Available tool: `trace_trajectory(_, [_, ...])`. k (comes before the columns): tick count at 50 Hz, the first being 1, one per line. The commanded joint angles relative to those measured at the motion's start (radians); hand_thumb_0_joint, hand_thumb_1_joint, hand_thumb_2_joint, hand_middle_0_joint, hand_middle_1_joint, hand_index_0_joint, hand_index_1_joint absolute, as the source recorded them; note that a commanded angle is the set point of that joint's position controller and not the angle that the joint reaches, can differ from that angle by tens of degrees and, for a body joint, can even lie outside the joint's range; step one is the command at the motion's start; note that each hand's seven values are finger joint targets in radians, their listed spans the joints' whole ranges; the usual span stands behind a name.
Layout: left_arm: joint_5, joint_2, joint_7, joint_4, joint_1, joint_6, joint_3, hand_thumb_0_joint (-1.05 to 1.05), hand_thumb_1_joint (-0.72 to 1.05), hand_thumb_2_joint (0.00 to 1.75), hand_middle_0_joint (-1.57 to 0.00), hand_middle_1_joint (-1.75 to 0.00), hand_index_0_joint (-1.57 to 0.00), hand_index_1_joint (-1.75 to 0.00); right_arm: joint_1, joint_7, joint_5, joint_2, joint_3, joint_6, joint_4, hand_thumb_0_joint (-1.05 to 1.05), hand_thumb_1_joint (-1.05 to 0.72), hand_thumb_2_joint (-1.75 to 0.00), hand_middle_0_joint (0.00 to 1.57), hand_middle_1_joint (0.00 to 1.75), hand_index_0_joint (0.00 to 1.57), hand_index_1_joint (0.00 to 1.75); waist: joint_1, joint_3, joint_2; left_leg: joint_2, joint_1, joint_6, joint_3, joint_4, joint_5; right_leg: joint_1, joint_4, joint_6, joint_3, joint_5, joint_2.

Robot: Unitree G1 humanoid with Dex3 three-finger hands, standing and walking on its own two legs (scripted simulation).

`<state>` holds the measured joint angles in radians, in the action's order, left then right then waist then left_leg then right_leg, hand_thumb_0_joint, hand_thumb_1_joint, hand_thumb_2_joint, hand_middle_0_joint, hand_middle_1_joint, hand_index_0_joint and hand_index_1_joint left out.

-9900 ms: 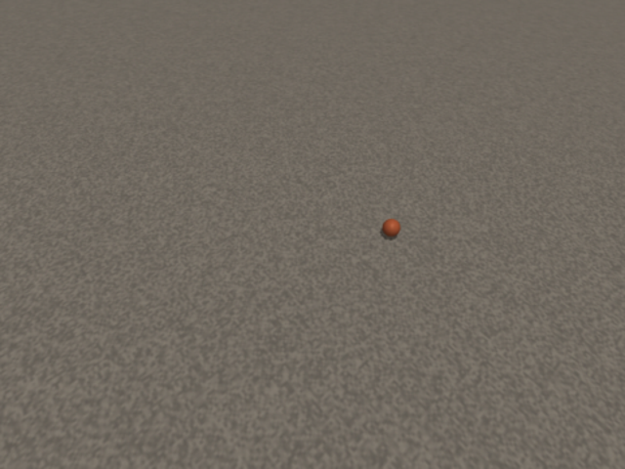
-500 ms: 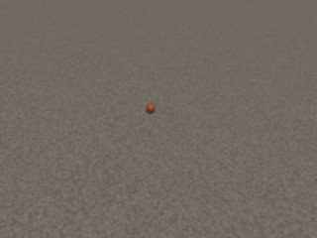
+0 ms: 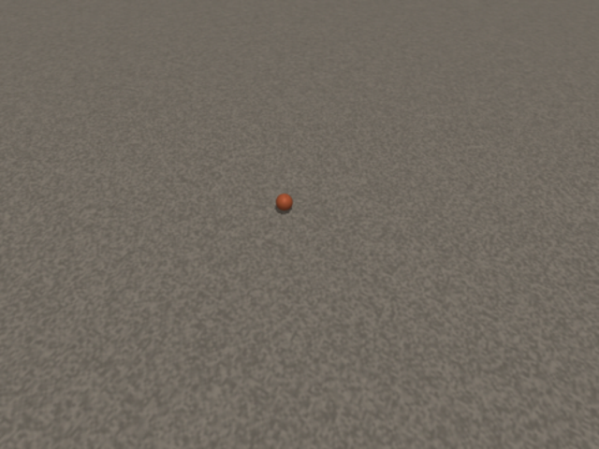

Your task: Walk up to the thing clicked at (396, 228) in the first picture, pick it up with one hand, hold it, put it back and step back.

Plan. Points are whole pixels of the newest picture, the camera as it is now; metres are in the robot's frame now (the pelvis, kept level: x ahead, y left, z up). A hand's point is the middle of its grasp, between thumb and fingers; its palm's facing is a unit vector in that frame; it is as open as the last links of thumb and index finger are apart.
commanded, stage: stand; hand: left
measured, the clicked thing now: (284, 202) +1.26 +0.06 -0.74
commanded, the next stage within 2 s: walk up in 0.70 s
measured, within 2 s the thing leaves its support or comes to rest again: neither
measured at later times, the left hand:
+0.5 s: hand out of the picture +0.08 +0.25 -0.16, palm faces -0.03 -0.94 -0.34, open 7.4 cm
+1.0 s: hand out of the picture +0.08 +0.32 -0.18, palm faces +0.12 -0.94 -0.33, open 7.4 cm
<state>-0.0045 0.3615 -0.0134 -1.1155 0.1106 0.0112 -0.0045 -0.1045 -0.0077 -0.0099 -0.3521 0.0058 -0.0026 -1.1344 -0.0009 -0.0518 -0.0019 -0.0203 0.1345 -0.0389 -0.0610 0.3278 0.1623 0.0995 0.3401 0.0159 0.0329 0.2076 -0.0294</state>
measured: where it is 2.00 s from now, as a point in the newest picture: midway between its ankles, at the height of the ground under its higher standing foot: (316, 360)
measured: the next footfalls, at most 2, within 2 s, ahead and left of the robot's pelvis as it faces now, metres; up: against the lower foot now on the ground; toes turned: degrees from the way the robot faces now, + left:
left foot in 0.94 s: +0.13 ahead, +0.15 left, +0.00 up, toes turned +12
right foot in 1.40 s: +0.42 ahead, -0.14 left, +0.00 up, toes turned +8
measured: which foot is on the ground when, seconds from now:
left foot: down 0.00-0.76, up 0.78-0.92, down 0.94-1.00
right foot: down 0.00-0.94, up 0.96-1.00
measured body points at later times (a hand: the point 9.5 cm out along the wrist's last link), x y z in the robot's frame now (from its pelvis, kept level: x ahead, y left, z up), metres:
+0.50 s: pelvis +0.00 +0.00 +0.00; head +0.01 +0.00 +0.45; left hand +0.08 +0.30 -0.13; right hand +0.08 -0.31 -0.13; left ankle +0.01 +0.15 -0.75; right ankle -0.01 -0.13 -0.75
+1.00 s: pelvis +0.06 +0.03 -0.03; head +0.06 +0.06 +0.42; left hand +0.08 +0.37 -0.16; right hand +0.14 -0.32 -0.10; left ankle +0.09 +0.14 -0.75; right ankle -0.01 -0.11 -0.71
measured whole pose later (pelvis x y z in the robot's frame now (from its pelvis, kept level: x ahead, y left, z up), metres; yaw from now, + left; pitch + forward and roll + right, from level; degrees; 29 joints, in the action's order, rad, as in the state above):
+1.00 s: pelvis +0.06 +0.03 -0.03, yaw +6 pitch -2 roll +0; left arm -0.06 0.46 -0.09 -0.96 0.24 -0.05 0.13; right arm -0.32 -0.03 -0.04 -0.43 -0.11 -0.09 -0.98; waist -0.02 -0.04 -0.09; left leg -0.03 0.31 0.02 0.09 0.64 0.28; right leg 0.22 0.89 -0.05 0.04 0.52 -0.07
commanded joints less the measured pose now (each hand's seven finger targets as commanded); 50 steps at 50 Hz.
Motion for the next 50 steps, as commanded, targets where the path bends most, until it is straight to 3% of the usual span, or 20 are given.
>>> trace_trajectory(1, [-0.004, 0.214, 0.021, 0.059, -0.029, 0.018, 0.045, 0.00, 0.90, 0.90, -0.20, -0.30, -0.20, -0.30, 0.033, 0.016, 0.003, -0.211, -0.039, -0.021, 0.056, 0.00, -0.90, -0.90, 0.20, 0.30, 0.20, 0.30, -0.001, 0.077, 0.001, -0.094, -0.006, 0.042, -0.062, -0.026, -0.193, -0.024, -0.059, -0.030, -0.081, -0.156, -0.106])
trace_trajectory(7, [-0.004, 0.217, 0.020, 0.060, -0.032, 0.016, 0.046, 0.00, 0.90, 0.90, -0.20, -0.30, -0.20, -0.30, 0.035, 0.015, 0.003, -0.208, -0.039, -0.020, 0.061, 0.00, -0.90, -0.90, 0.20, 0.30, 0.20, 0.30, 0.002, 0.058, 0.000, -0.091, -0.009, 0.039, -0.063, -0.042, -0.132, 0.002, -0.076, -0.033, -0.085, -0.088, -0.102])
trace_trajectory(9, [-0.007, 0.215, 0.019, 0.063, -0.030, 0.019, 0.046, 0.00, 0.90, 0.90, -0.20, -0.30, -0.20, -0.30, 0.039, 0.015, 0.003, -0.218, -0.043, -0.022, 0.062, 0.00, -0.90, -0.90, 0.20, 0.30, 0.20, 0.30, -0.001, 0.091, 0.013, -0.097, -0.030, 0.045, -0.058, -0.027, -0.173, -0.019, -0.065, -0.033, -0.086, -0.142, -0.107])
trace_trajectory(18, [-0.004, 0.217, 0.020, 0.065, -0.028, 0.019, 0.048, 0.00, 0.90, 0.90, -0.20, -0.30, -0.20, -0.30, 0.033, 0.017, 0.003, -0.210, -0.040, -0.024, 0.063, 0.00, -0.90, -0.90, 0.20, 0.30, 0.20, 0.30, -0.001, 0.088, 0.005, -0.098, -0.040, 0.042, -0.052, -0.031, -0.201, -0.018, -0.057, -0.034, -0.085, -0.173, -0.104])
trace_trajectory(27, [-0.006, 0.215, 0.020, 0.061, -0.022, 0.016, 0.049, 0.00, 0.90, 0.90, -0.20, -0.30, -0.20, -0.30, 0.025, 0.018, 0.003, -0.216, -0.043, -0.019, 0.061, 0.00, -0.90, -0.90, 0.20, 0.30, 0.20, 0.30, 0.000, 0.062, 0.010, -0.093, -0.016, 0.044, -0.055, -0.042, -0.122, -0.004, -0.071, -0.036, -0.088, -0.097, -0.100])
trace_trajectory(34, [-0.005, 0.217, 0.020, 0.058, -0.017, 0.017, 0.049, 0.00, 0.90, 0.90, -0.20, -0.30, -0.20, -0.30, 0.021, 0.017, 0.003, -0.209, -0.041, -0.021, 0.065, 0.00, -0.90, -0.90, 0.20, 0.30, 0.20, 0.30, -0.002, 0.070, -0.005, -0.096, -0.024, 0.046, -0.055, -0.034, -0.155, -0.014, -0.068, -0.036, -0.092, -0.128, -0.104])
trace_trajectory(35, [-0.046, 0.327, -0.022, 0.139, -0.002, 0.016, 0.160, 0.00, 0.90, 0.90, -0.20, -0.30, -0.20, -0.30, -0.110, 0.008, -0.007, -0.316, -0.113, -0.040, 0.102, 0.00, -0.90, -0.90, 0.20, 0.30, 0.20, 0.30, -0.019, 0.155, -0.095, -0.060, 0.073, 0.109, -0.067, 0.048, 0.303, -0.108, 0.021, -0.068, -0.037, 0.379, -0.059])
trace_trajectory(36, [-0.057, 0.330, -0.035, 0.145, 0.010, 0.006, 0.165, 0.00, 0.90, 0.90, -0.20, -0.30, -0.20, -0.30, -0.082, 0.002, -0.022, -0.334, -0.126, -0.045, 0.110, 0.00, -0.90, -0.90, 0.20, 0.30, 0.20, 0.30, -0.038, 0.080, -0.064, -0.049, 0.195, 0.097, -0.056, 0.067, 0.401, -0.069, 0.027, -0.096, -0.083, 0.528, -0.090])
trace_trajectory(37, [-0.059, 0.321, -0.046, 0.161, 0.040, 0.003, 0.178, 0.00, 0.90, 0.90, -0.20, -0.30, -0.20, -0.30, -0.020, -0.003, -0.027, -0.318, -0.130, -0.047, 0.150, 0.00, -0.90, -0.90, 0.20, 0.30, 0.20, 0.30, -0.072, 0.019, -0.061, -0.029, 0.324, 0.079, -0.012, 0.122, 0.372, -0.077, -0.022, -0.127, -0.132, 0.590, -0.132])
trace_trajectory(38, [-0.055, 0.324, -0.050, 0.169, 0.075, 0.002, 0.184, 0.00, 0.90, 0.90, -0.20, -0.30, -0.20, -0.30, 0.040, -0.006, -0.032, -0.268, -0.125, -0.051, 0.194, 0.00, -0.90, -0.90, 0.20, 0.30, 0.20, 0.30, -0.114, -0.029, -0.162, 0.026, 0.459, 0.056, 0.094, 0.288, 0.274, -0.123, -0.127, -0.176, -0.229, 0.633, -0.223])
trace_trajectory(39, [-0.055, 0.335, -0.051, 0.190, 0.077, 0.004, 0.196, 0.00, 0.90, 0.90, -0.20, -0.30, -0.20, -0.30, 0.061, -0.009, -0.034, -0.244, -0.121, -0.058, 0.225, 0.00, -0.90, -0.90, 0.20, 0.30, 0.20, 0.30, -0.134, -0.072, -0.247, -0.016, 0.539, 0.055, 0.122, 0.440, 0.271, -0.100, -0.217, -0.231, -0.328, 0.602, -0.332])
trace_trajectory(40, [-0.058, 0.332, -0.055, 0.207, 0.072, 0.007, 0.197, 0.00, 0.90, 0.90, -0.20, -0.30, -0.20, -0.30, 0.056, -0.012, -0.031, -0.251, -0.122, -0.067, 0.231, 0.00, -0.90, -0.90, 0.20, 0.30, 0.20, 0.30, -0.134, -0.098, -0.186, -0.051, 0.547, 0.049, 0.112, 0.453, 0.305, -0.074, -0.228, -0.268, -0.352, 0.547, -0.376])
trace_trajectory(41, [-0.060, 0.317, -0.058, 0.221, 0.057, 0.011, 0.194, 0.00, 0.90, 0.90, -0.20, -0.30, -0.20, -0.30, 0.017, -0.021, -0.025, -0.261, -0.126, -0.074, 0.228, 0.00, -0.90, -0.90, 0.20, 0.30, 0.20, 0.30, -0.111, -0.095, -0.138, -0.076, 0.519, 0.056, 0.079, 0.450, 0.314, -0.071, -0.209, -0.268, -0.314, 0.518, -0.351])
trace_trajectory(43, [-0.065, 0.312, -0.066, 0.253, 0.002, 0.010, 0.190, 0.00, 0.90, 0.90, -0.20, -0.30, -0.20, -0.30, -0.083, -0.033, -0.018, -0.253, -0.134, -0.083, 0.219, 0.00, -0.90, -0.90, 0.20, 0.30, 0.20, 0.30, -0.062, -0.059, -0.162, -0.078, 0.373, 0.063, 0.084, 0.351, 0.300, -0.020, -0.152, -0.228, -0.173, 0.468, -0.272])
trace_trajectory(45, [-0.058, 0.297, -0.078, 0.297, -0.101, -0.002, 0.178, 0.00, 0.90, 0.90, -0.20, -0.30, -0.20, -0.30, -0.262, -0.027, -0.021, -0.244, -0.155, -0.091, 0.173, 0.00, -0.90, -0.90, 0.20, 0.30, 0.20, 0.30, 0.050, -0.019, -0.138, -0.024, 0.020, 0.054, 0.164, 0.197, 0.102, 0.212, 0.002, -0.173, -0.016, 0.459, -0.183])
trace_trajectory(46, [-0.060, 0.256, -0.080, 0.317, -0.102, -0.011, 0.165, 0.00, 0.90, 0.90, -0.20, -0.30, -0.20, -0.30, -0.398, -0.012, -0.024, -0.275, -0.181, -0.092, 0.127, 0.00, -0.90, -0.90, 0.20, 0.30, 0.20, 0.30, 0.112, 0.032, 0.018, 0.018, -0.215, 0.053, 0.162, 0.171, 0.103, 0.363, 0.228, -0.151, 0.067, 0.433, -0.114])
trace_trajectory(47, [-0.059, 0.172, -0.082, 0.338, -0.061, -0.016, 0.143, 0.00, 0.90, 0.90, -0.20, -0.30, -0.20, -0.30, -0.519, 0.006, -0.035, -0.376, -0.211, -0.095, 0.114, 0.00, -0.90, -0.90, 0.20, 0.30, 0.20, 0.30, 0.168, 0.058, 0.308, -0.122, -0.379, 0.104, -0.135, 0.017, 0.403, 0.594, 0.618, -0.109, 0.136, 0.448, -0.013])
trace_trajectory(48, [-0.048, 0.172, -0.080, 0.362, -0.056, -0.020, 0.143, 0.00, 0.90, 0.90, -0.20, -0.30, -0.20, -0.30, -0.468, 0.015, -0.044, -0.459, -0.212, -0.104, 0.172, 0.00, -0.90, -0.90, 0.20, 0.30, 0.20, 0.30, 0.136, 0.052, 0.335, -0.381, -0.242, 0.220, -0.730, -0.221, 0.802, 0.720, 0.832, -0.070, -0.021, 0.427, 0.048])
trace_trajectory(49, [-0.053, 0.275, -0.077, 0.350, -0.064, -0.023, 0.156, 0.00, 0.90, 0.90, -0.20, -0.30, -0.20, -0.30, -0.347, 0.017, -0.006, -0.460, -0.210, -0.105, 0.217, 0.00, -0.90, -0.90, 0.20, 0.30, 0.20, 0.30, 0.084, -0.031, 0.120, -0.426, -0.072, 0.269, -0.749, -0.262, 0.809, 0.642, 0.835, -0.074, -0.168, 0.326, -0.045])
trace_trajectory(50, [-0.034, 0.284, -0.082, 0.326, -0.026, -0.021, 0.153, 0.00, 0.90, 0.90, -0.20, -0.30, -0.20, -0.30, -0.283, 0.020, -0.002, -0.421, -0.185, -0.111, 0.232, 0.00, -0.90, -0.90, 0.20, 0.30, 0.20, 0.30, 0.031, -0.064, 0.046, -0.378, -0.061, 0.253, -0.582, -0.195, 0.672, 0.644, 0.845, -0.069, -0.172, 0.226, -0.079])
